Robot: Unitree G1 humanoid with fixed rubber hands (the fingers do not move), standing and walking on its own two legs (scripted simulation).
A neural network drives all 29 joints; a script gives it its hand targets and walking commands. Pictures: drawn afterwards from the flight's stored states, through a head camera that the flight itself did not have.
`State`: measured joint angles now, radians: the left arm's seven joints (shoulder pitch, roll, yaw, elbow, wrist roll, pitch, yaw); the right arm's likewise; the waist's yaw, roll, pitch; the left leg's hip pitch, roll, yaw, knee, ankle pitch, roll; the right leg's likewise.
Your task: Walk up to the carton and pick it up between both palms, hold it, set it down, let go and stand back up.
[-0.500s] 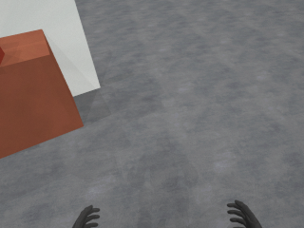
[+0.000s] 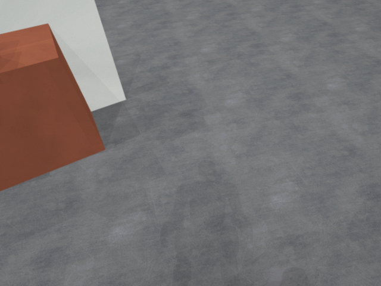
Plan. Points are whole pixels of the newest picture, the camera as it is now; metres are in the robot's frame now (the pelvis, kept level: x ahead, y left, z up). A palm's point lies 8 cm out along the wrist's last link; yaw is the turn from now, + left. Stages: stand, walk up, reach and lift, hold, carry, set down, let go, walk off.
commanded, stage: stand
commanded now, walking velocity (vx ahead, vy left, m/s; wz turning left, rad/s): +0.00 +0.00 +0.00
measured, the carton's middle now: out of the picture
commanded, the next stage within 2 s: walk up in 1.08 s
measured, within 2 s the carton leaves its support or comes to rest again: neither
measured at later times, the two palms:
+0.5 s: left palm out of the picture +0.03 +0.22 -0.13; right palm out of the picture +0.02 -0.21 -0.13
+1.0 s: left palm out of the picture +0.00 +0.20 -0.13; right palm out of the picture +0.00 -0.19 -0.14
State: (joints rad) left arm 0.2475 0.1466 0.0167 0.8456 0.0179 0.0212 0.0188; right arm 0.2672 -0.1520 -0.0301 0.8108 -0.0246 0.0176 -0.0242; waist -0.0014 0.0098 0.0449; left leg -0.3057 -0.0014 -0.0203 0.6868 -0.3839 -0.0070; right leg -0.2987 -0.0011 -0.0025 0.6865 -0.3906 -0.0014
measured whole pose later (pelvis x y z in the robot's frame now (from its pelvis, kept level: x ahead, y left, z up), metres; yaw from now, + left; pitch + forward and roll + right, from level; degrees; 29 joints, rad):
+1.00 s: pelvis +0.02 +0.00 +0.02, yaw +0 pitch -3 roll +0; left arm 0.26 0.08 0.02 1.20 0.01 0.01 0.06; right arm 0.27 -0.09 -0.04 1.17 -0.01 0.00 -0.06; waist 0.00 0.01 0.08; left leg -0.10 0.00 -0.01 0.47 -0.31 0.00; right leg -0.10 -0.01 0.01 0.48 -0.32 0.00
